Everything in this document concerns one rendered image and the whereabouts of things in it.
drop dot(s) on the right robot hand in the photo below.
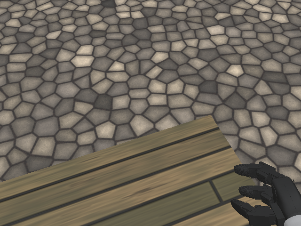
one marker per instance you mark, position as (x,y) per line
(278,191)

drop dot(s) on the right robot forearm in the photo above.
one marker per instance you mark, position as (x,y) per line
(293,221)

